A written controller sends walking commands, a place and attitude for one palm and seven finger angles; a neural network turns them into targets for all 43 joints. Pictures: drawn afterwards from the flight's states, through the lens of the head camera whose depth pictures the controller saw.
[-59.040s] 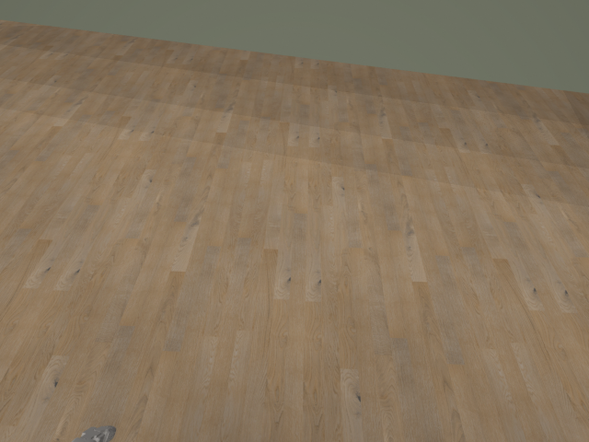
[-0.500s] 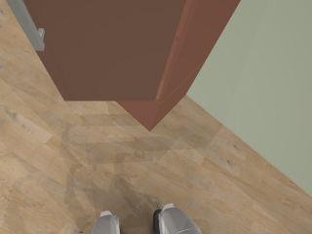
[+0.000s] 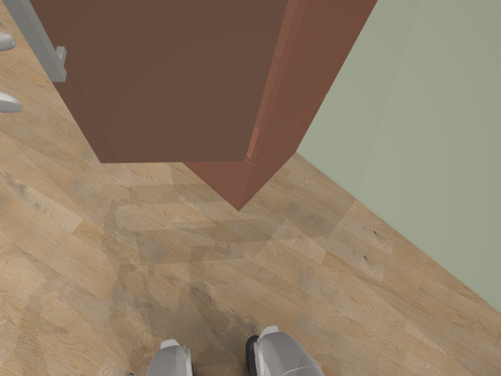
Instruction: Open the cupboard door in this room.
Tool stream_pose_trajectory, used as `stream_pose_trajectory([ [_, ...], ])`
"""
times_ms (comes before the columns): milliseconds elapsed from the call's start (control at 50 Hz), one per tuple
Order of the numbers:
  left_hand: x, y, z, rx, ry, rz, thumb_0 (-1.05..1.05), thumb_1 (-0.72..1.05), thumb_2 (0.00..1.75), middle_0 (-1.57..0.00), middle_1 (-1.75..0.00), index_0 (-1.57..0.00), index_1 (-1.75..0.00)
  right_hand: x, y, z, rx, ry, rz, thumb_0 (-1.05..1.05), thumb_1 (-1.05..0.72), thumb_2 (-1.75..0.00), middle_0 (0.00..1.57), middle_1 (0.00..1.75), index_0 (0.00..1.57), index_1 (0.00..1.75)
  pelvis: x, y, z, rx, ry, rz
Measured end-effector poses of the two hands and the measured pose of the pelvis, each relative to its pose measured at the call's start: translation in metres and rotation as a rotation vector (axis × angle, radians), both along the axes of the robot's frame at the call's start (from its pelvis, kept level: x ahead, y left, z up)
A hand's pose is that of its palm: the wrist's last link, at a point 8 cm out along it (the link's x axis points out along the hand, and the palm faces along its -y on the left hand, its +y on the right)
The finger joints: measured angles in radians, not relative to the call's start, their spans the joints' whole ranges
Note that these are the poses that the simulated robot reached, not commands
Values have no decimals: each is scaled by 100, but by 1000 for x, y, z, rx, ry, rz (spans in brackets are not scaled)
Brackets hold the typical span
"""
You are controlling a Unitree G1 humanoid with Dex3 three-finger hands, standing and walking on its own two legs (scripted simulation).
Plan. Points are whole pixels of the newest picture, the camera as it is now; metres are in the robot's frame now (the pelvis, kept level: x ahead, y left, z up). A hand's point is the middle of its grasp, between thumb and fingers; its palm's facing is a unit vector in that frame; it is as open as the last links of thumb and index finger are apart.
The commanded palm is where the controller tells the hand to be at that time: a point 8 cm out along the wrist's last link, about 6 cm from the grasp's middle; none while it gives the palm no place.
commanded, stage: slide the fingers in behind the handle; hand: left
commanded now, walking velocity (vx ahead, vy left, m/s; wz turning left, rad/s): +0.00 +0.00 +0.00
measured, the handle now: (38, 24) +0.60 +0.23 +0.12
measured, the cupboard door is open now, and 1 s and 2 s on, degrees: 46 47 47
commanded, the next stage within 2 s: close the thumb around the handle in 1.20 s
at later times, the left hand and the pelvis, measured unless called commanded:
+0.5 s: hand (21, 55) +0.53 +0.24 +0.13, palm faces -0.04 -1.00 -0.01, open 14.0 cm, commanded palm +0.51 +0.28 +0.12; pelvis +0.01 +0.00 +0.01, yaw +0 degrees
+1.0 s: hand (30, 61) +0.52 +0.22 +0.13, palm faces +0.00 -1.00 -0.01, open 14.3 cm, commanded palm +0.51 +0.26 +0.12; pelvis +0.01 -0.01 +0.01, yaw +2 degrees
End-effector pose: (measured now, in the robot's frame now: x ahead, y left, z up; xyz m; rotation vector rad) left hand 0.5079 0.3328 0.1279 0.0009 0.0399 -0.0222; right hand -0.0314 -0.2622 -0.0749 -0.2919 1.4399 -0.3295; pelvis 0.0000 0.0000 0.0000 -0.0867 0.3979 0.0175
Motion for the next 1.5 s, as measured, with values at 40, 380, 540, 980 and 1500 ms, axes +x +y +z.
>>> stream_pose_trajectory([
  [40, 0, -2, 0, 1, -2, -1, -1, -50, 30, -30, -120, -30, -120, -1, 1, 0, 3, 4, -2, 0, -91, -90, 20, 30, 20, 30, 0, 0, 0, 1, -2, 0],
  [380, 7, -30, -1, 3, 1, -11, -1, -50, 30, -30, -120, -30, -120, 4, 4, -2, 29, -15, -4, 0, -91, -90, 20, 30, 20, 30, 6, 1, 4, 9, -14, -1],
  [540, 3, -43, 3, -4, -16, -1, -1, -50, 30, -29, -119, -30, -120, 12, 2, -5, 51, -32, 1, 0, -91, -90, 20, 30, 20, 30, 9, -2, 7, 17, -31, 1],
  [980, -8, -54, 4, 9, -16, 19, -1, -50, 30, -22, -117, -24, -118, 27, -16, -6, 40, -57, 35, 0, -91, -90, 20, 30, 20, 30, 10, -11, 9, 26, -51, 18],
  [1500, -2, -55, 0, -8, -18, -2, -1, -33, 37, -30, -121, -30, -121, 11, -5, -6, 40, -55, 6, 0, -91, -90, 20, 30, 20, 30, 4, -6, 7, 24, -42, 0],
])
